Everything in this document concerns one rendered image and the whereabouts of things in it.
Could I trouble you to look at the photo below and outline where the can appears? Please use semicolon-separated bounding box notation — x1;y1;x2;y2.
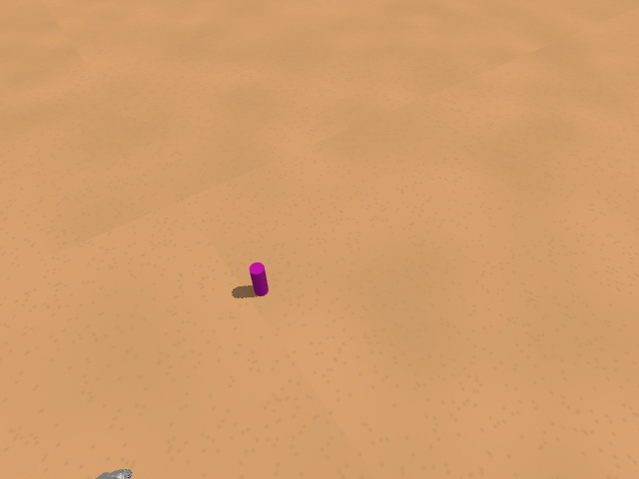
250;262;269;296

